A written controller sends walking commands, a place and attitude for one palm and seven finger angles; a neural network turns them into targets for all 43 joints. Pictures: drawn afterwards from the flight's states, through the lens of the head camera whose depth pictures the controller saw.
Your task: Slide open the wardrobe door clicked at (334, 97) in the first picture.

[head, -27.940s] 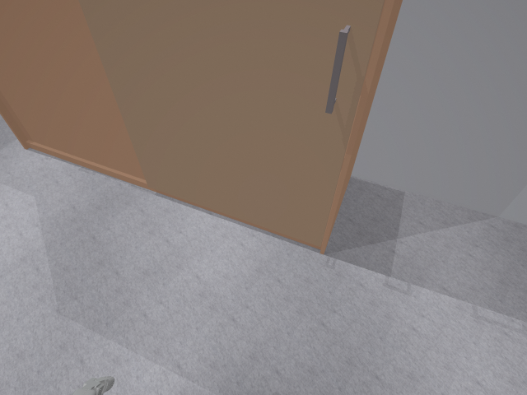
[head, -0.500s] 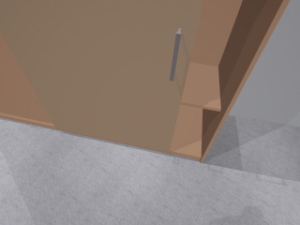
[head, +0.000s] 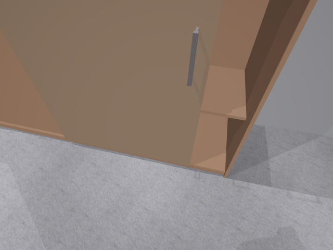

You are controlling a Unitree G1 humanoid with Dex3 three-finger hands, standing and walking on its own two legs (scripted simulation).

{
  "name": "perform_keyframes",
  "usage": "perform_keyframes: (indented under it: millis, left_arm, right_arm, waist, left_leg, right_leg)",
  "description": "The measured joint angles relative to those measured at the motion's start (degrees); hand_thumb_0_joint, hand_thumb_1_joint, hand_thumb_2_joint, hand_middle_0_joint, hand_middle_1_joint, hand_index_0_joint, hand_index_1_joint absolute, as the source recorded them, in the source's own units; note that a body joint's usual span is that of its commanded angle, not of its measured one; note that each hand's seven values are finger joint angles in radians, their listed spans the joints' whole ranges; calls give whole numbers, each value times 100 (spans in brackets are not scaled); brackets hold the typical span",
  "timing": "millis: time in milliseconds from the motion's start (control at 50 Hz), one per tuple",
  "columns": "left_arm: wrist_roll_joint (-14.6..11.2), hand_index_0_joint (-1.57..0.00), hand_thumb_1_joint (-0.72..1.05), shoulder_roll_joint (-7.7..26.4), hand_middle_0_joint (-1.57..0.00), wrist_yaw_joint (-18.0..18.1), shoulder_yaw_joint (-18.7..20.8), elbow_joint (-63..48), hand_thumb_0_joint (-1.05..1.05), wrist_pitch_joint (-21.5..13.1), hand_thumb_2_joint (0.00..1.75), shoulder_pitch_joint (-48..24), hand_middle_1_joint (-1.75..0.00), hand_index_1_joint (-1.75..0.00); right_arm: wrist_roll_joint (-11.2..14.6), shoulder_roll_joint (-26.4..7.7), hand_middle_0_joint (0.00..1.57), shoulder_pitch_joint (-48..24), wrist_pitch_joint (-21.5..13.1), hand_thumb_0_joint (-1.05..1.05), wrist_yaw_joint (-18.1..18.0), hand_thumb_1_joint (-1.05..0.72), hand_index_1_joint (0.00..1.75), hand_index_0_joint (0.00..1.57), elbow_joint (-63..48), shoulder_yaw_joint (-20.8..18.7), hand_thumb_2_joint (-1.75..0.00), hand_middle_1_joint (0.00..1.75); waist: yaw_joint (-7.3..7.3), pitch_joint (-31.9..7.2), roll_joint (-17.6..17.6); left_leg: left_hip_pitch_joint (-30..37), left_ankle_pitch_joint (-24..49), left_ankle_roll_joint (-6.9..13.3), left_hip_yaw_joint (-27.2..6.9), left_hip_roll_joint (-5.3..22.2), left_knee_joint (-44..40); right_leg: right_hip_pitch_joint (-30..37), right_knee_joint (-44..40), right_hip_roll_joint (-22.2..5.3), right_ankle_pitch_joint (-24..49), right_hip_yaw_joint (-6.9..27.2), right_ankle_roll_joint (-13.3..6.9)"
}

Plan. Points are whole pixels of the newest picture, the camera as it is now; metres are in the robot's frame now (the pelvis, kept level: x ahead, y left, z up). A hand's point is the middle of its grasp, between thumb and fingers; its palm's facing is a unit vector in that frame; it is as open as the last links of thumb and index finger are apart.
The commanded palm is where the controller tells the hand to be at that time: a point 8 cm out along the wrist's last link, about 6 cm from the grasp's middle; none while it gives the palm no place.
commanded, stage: look to check the result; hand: right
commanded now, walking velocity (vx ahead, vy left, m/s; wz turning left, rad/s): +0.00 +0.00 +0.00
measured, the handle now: (193, 58) +0.73 -0.04 +0.08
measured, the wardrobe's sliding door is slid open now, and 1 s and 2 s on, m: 0.23 0.23 0.23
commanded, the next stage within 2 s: turn to face it in 0.50 s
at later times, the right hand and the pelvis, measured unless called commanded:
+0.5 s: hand out of the picture -0.02 -0.18 -0.18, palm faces +0.00 +0.99 -0.16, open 7.4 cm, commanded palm none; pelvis -0.01 -0.02 +0.00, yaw +0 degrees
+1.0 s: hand out of the picture -0.01 -0.19 -0.19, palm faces +0.07 +0.98 -0.19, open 7.4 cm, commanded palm none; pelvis -0.01 -0.02 -0.01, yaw -3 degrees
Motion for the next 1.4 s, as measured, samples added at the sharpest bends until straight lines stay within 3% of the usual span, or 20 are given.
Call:
perform_keyframes:
  millis: [660, 940, 1160, 1240, 1320, 1400]
  left_arm:
    - [0, -20, 90, 79, -20, -12, 64, -113, 0, -32, 89, -101, -29, -30]
    - [17, -20, 91, 108, -20, -56, 123, -227, 1, 77, 89, -190, -29, -30]
    - [22, -20, 91, 273, -20, -86, 216, -415, 1, 142, 89, -389, -29, -30]
    - [71, -20, 92, 250, -20, -72, 191, -393, 1, 151, 89, -376, -29, -30]
    - [113, -20, 92, 172, -20, -55, 186, -360, 1, 90, 89, -242, -29, -30]
    - [134, -20, 91, 172, -20, -29, 227, -389, 0, -66, 89, -51, -29, -30]
  right_arm:
    - [-41, -102, 20, -126, 9, 0, 3, -91, 30, 20, -123, -49, -90, 30]
    - [-50, -142, 20, -260, 66, 0, -11, -92, 30, 20, -309, -143, -90, 30]
    - [-64, -205, 20, -251, 84, 0, -13, -91, 30, 20, -447, -226, -90, 30]
    - [-72, -252, 20, -133, 93, 0, 21, -91, 30, 20, -343, -201, -90, 30]
    - [-94, -259, 20, -1, 152, 0, 114, -91, 30, 19, -236, -189, -90, 30]
    - [-135, -180, 20, -66, 191, 0, 239, -91, 30, 19, -284, -212, -90, 30]
  waist:
    - [21, 24, 42]
    - [25, 87, 58]
    - [3, 163, -29]
    - [14, 30, 48]
    - [36, -154, 145]
    - [125, -103, 49]
  left_leg:
    - [-201, 37, -157, -93, 153, 95]
    - [-358, -168, -178, 159, 282, 427]
    - [-465, -291, -124, 412, 305, 605]
    - [-372, -452, -65, 454, 275, 645]
    - [-411, -998, 93, 264, 151, 904]
    - [-948, -1270, 205, 25, -69, 2038]
  right_leg:
    - [-148, 20, 145, 7, -90, -181]
    - [-421, 329, 243, -82, 159, -219]
    - [-676, 581, 254, -124, 409, -163]
    - [-639, 702, 227, -269, 462, -103]
    - [-519, 635, 210, -366, 437, -129]
    - [-364, 397, 144, -326, 481, -110]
